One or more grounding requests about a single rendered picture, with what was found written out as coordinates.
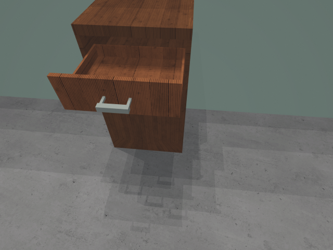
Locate drawer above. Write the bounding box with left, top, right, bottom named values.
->
left=47, top=44, right=186, bottom=118

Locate cabinet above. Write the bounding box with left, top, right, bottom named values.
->
left=71, top=0, right=194, bottom=153

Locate handle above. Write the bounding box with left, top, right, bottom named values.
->
left=95, top=96, right=132, bottom=114

